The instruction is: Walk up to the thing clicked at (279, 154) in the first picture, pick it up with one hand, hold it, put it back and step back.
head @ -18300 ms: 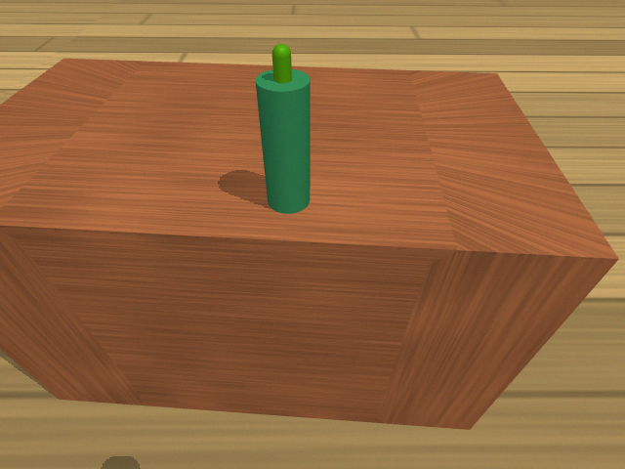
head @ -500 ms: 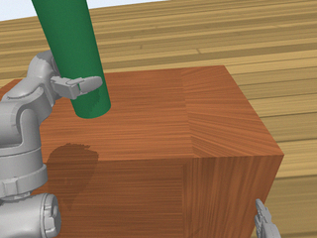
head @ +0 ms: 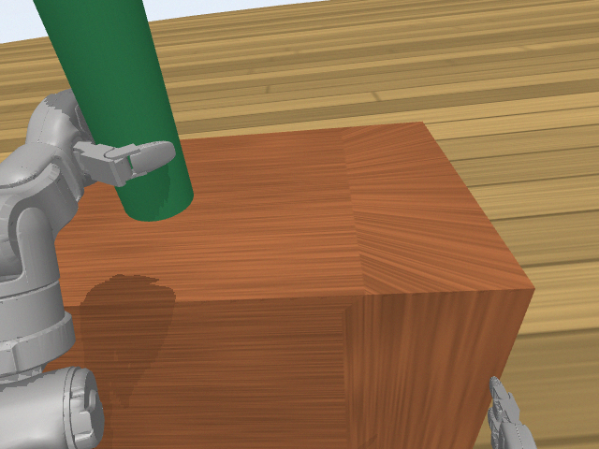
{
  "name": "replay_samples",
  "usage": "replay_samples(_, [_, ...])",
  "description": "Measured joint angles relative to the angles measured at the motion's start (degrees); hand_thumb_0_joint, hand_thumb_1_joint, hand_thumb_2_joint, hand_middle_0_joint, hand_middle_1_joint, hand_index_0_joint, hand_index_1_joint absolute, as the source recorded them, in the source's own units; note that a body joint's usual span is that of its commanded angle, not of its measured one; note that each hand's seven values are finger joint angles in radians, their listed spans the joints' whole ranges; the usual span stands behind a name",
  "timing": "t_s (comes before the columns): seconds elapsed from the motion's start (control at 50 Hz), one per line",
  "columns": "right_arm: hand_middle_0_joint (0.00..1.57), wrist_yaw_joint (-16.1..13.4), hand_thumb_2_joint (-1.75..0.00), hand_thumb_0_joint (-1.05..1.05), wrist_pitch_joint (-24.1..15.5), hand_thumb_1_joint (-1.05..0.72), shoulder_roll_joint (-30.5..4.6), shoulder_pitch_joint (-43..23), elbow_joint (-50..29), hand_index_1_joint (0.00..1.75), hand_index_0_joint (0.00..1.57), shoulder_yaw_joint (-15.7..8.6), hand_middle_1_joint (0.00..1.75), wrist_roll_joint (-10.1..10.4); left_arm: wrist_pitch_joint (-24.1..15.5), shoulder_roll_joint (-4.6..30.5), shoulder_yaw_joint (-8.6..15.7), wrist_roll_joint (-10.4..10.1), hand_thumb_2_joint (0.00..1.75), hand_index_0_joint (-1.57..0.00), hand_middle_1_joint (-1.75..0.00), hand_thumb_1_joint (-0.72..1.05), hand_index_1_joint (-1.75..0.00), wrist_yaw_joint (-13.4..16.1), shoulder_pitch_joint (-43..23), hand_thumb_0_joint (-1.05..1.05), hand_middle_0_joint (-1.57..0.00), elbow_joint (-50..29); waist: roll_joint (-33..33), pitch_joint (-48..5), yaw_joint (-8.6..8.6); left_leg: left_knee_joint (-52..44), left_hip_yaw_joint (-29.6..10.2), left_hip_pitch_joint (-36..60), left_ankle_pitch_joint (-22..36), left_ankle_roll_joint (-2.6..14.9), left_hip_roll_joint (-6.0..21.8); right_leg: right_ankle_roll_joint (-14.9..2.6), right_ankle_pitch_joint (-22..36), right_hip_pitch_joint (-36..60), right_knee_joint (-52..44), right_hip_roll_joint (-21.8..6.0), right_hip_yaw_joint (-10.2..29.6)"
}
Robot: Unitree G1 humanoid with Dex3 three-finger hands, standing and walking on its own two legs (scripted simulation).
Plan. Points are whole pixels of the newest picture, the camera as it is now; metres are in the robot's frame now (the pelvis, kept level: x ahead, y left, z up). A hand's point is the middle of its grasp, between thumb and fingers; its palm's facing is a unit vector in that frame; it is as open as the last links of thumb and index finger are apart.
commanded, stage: crouch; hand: left
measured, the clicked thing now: (119, 82) +0.32 +0.16 +0.41
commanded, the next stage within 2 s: loosen in 1.40 s
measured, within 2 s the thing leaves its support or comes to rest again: neither
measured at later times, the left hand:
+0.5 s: hand (178, 191) +0.40 +0.17 +0.25, palm faces +0.16 -0.99 +0.01, open 10.8 cm
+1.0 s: hand (175, 179) +0.43 +0.19 +0.24, palm faces +0.13 -0.99 +0.00, open 10.8 cm
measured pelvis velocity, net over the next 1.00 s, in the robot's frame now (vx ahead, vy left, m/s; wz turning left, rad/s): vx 0.03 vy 0.01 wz -0.01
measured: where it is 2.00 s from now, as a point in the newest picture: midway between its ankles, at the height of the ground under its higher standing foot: outside the picture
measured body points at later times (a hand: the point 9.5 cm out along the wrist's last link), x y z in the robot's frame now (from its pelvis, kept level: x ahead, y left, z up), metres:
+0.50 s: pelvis -0.01 +0.00 +0.00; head -0.04 -0.03 +0.45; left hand +0.38 +0.23 +0.25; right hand +0.15 -0.27 -0.07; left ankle +0.06 +0.15 -0.72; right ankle +0.05 -0.14 -0.72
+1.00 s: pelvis +0.03 +0.01 +0.00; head +0.00 -0.02 +0.45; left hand +0.42 +0.24 +0.25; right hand +0.19 -0.24 -0.06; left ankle +0.06 +0.15 -0.72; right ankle +0.05 -0.14 -0.72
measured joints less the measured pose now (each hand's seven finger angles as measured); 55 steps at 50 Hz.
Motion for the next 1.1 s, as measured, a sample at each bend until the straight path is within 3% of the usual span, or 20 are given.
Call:
replay_samples(0.12, [0.05, 0.17, -0.05, -0.01, -0.66, 0.55, 0.61, -0.43, 1.28, 0.05, 0.05, -0.03, 0.05, 0.06, -0.05, -0.59, -1.22, 0.03, 1.12, -0.69, -0.99, -0.49, -0.98, -0.25, -0.93, 0.00, -0.66, 1.91, -0.52, -0.35, 0.15, -0.05, -0.18, -0.08, 0.09, -0.08, -0.03, -0.06, 0.06, 0.01, -0.08, -0.02, -0.18])
replay_samples(0.26, [0.05, 0.00, -0.05, -0.01, -0.73, 0.57, 1.11, -0.73, 1.95, 0.05, 0.05, -0.48, 0.05, -0.05, -3.04, -2.74, -2.30, 0.33, 1.12, -0.69, -0.98, -0.49, -0.98, 2.24, -3.72, 0.00, -0.67, 12.34, -1.03, -0.20, -0.53, -0.23, -0.32, -0.63, 0.51, -0.17, -0.02, -0.16, 0.32, -0.60, -0.03, 0.00, -0.30])
replay_samples(0.44, [0.05, -0.77, -0.04, -0.01, -1.59, 0.58, 0.79, 0.59, 0.19, 0.05, 0.05, -1.21, 0.05, -1.04, -14.06, -4.02, -1.62, 3.53, 1.11, -0.69, -0.98, -0.48, -0.98, 4.68, -0.81, 0.00, -0.67, 21.66, -2.05, 2.05, -2.98, 0.04, 0.18, -2.79, 0.89, -0.19, 0.21, -0.17, 0.72, -3.21, 0.59, 0.26, 0.29])
replay_samples(0.54, [0.05, -1.73, -0.05, -0.01, -2.46, 0.57, 0.16, 1.08, 0.67, 0.05, 0.05, -1.66, 0.05, -1.84, -20.69, -4.33, -0.64, 5.18, 1.11, -0.69, -0.98, -0.48, -0.98, 4.48, 4.19, 0.00, -0.66, 20.48, -2.28, 3.11, -3.69, 1.09, 0.60, -4.03, 0.15, -0.18, 0.61, -0.11, 0.58, -4.36, 0.93, 0.67, 0.74])
replay_samples(0.64, [0.05, -3.11, -0.05, -0.02, -3.30, 0.56, 0.23, 0.00, 1.77, 0.05, 0.05, -1.39, 0.05, -2.92, -24.27, -3.43, -0.37, 6.52, 1.11, -0.69, -0.98, -0.48, -0.98, 4.45, 8.14, 0.00, -0.66, 16.32, -2.38, 3.78, -3.52, 2.22, 0.74, -4.48, -0.96, -0.13, 0.99, -0.07, 0.09, -4.51, 1.16, 1.04, 0.87])
replay_samples(0.76, [0.05, -4.72, -0.05, -0.02, -4.56, 0.55, 1.09, -2.30, 4.40, 0.05, 0.05, -0.96, 0.05, -4.26, -25.34, -2.79, -0.30, 6.49, 1.11, -0.69, -0.98, -0.48, -0.98, 3.23, 7.23, 0.00, -0.66, 15.24, -2.33, 2.88, -2.51, 2.78, 0.07, -4.20, -1.97, 0.04, 0.80, 0.08, -0.75, -3.54, 0.93, 0.82, 0.15])
replay_samples(0.88, [0.05, -5.04, -0.05, -0.01, -5.36, 0.56, 1.70, -2.88, 5.63, 0.05, 0.05, -0.40, 0.05, -4.33, -25.17, -2.49, -1.40, 5.98, 1.12, -0.69, -0.99, -0.49, -0.99, 0.51, 2.28, 0.00, -0.66, 22.35, -2.21, 0.76, -2.04, 2.17, -0.21, -3.67, -2.37, 0.31, 0.21, 0.32, -1.43, -2.79, 0.40, 0.20, -0.24])
replay_samples(0.98, [0.05, -3.92, -0.05, -0.01, -4.79, 0.56, 1.96, -0.83, 3.05, 0.05, 0.05, 0.22, 0.05, -4.22, -25.72, -2.77, -1.65, 5.71, 1.12, -0.69, -0.99, -0.49, -0.99, -0.44, 0.13, 0.00, -0.66, 28.65, -2.06, 0.45, -2.48, 1.38, 0.30, -3.70, -2.31, 0.43, 0.13, 0.43, -1.43, -3.18, -0.02, 0.09, 0.23])
replay_samples(1.1, [0.06, -2.26, -0.05, -0.01, -3.18, 0.57, 1.34, 2.09, -0.56, 0.05, 0.05, -0.18, 0.05, -4.44, -28.78, -3.91, 0.10, 7.31, 1.11, -0.68, -0.99, -0.48, -0.99, 0.88, 1.56, 0.00, -0.66, 31.58, -2.44, 2.08, -3.78, 0.99, 1.08, -3.88, -2.18, 0.36, 0.51, 0.42, -1.11, -3.85, -0.20, 0.45, 1.01])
